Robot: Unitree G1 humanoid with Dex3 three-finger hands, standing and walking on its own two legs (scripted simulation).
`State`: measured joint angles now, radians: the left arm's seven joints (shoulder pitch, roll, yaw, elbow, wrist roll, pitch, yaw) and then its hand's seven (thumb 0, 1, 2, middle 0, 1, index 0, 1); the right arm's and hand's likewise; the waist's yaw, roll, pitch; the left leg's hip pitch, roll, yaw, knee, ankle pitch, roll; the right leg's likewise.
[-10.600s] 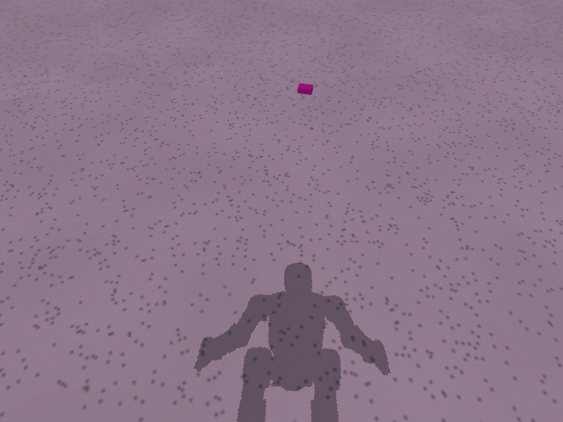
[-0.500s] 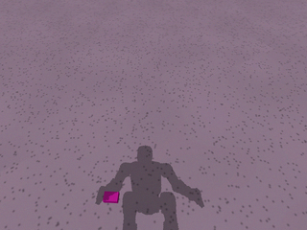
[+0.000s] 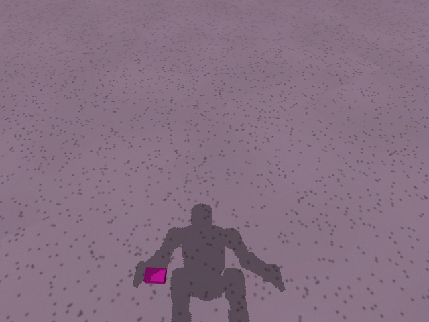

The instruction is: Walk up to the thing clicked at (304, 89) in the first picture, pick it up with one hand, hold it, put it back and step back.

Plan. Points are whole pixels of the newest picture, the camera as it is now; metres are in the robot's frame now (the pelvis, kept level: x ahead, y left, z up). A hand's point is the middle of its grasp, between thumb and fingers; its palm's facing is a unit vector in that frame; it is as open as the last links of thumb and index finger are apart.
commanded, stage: rise first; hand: left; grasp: from above
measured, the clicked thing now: (155, 275) +0.42 +0.28 -0.77
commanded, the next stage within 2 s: none
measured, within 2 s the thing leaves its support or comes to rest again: neither
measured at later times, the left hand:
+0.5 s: hand out of the picture +0.12 +0.27 -0.21, palm faces -0.11 -0.91 -0.41, open 12.5 cm
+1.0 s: hand out of the picture +0.14 +0.30 -0.33, palm faces -0.37 -0.71 -0.60, open 13.1 cm
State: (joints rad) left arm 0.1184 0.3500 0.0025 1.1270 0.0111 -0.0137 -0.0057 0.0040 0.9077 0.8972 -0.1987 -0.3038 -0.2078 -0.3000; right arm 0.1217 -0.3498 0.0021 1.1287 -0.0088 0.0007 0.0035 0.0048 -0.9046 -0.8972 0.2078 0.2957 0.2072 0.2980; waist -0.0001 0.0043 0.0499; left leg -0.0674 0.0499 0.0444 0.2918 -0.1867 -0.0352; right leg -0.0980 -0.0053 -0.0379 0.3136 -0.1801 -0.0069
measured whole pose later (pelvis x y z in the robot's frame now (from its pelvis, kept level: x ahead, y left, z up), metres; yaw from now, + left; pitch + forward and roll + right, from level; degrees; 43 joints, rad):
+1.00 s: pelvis -0.04 +0.02 -0.18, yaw +1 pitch +27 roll -2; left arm 0.05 0.39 0.11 0.64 0.50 0.01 0.04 0.00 -0.38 0.81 -0.30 -0.86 -0.30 -0.86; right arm 0.12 -0.27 -0.04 0.57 0.00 -0.19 0.01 0.01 -0.94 -0.91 0.21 0.30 0.21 0.30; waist -0.03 -0.01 -0.18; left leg -1.35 0.03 -0.01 1.52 -0.65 0.00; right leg -1.34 -0.06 -0.04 1.48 -0.62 0.02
